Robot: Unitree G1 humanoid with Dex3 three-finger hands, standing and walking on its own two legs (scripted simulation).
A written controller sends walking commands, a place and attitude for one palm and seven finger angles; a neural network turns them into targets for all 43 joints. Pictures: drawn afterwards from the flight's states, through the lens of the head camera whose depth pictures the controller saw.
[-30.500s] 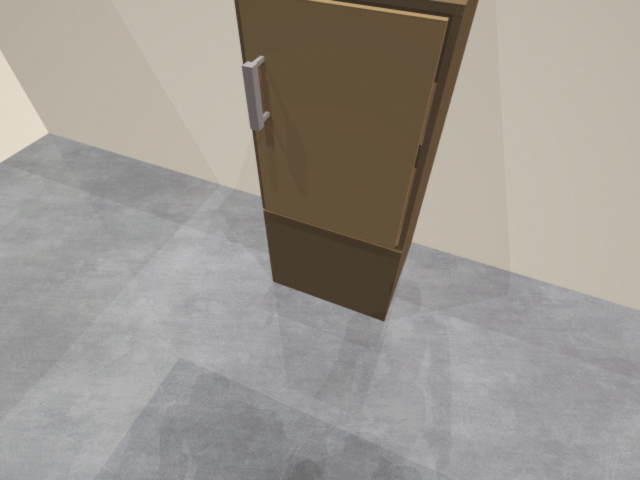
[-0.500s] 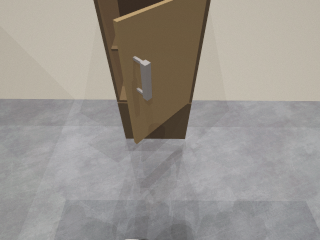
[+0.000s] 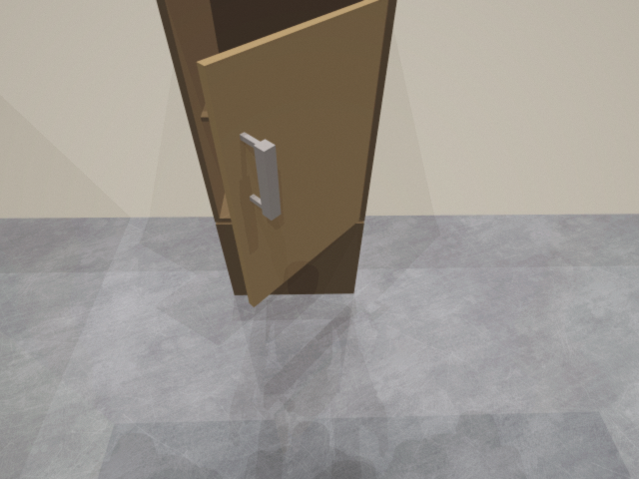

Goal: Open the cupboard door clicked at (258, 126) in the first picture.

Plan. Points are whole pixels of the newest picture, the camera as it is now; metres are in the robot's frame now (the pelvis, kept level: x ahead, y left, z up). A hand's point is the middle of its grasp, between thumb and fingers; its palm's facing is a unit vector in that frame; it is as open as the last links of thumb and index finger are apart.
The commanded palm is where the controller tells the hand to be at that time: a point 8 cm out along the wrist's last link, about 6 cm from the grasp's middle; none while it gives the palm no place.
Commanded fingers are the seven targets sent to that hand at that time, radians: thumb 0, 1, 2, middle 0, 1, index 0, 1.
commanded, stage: look to check the result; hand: left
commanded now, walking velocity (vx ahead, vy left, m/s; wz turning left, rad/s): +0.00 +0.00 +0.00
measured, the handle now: (259, 176) +0.57 +0.13 +0.05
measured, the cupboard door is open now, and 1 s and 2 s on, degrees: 46 46 46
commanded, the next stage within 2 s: walk to a spot facing it in 0.52 s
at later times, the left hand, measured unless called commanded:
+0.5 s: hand out of the picture -0.02 +0.16 -0.17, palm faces +0.04 -0.98 -0.19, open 7.3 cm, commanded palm none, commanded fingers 0.00 0.90 0.90 -0.20 -0.30 -0.20 -0.30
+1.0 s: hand out of the picture +0.03 +0.19 -0.18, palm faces -0.08 -0.97 -0.23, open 7.3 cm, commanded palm none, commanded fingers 0.00 0.90 0.90 -0.20 -0.30 -0.20 -0.30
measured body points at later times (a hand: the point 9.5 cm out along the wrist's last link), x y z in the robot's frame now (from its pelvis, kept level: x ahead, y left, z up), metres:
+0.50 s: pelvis +0.01 +0.00 +0.00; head +0.03 +0.00 +0.45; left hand -0.02 +0.22 -0.16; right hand +0.02 -0.22 -0.16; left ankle +0.07 +0.13 -0.74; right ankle -0.09 -0.09 -0.74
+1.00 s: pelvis +0.01 +0.00 -0.01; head +0.04 -0.01 +0.44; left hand +0.03 +0.24 -0.16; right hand +0.00 -0.25 -0.17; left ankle +0.07 +0.13 -0.74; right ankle -0.08 -0.09 -0.73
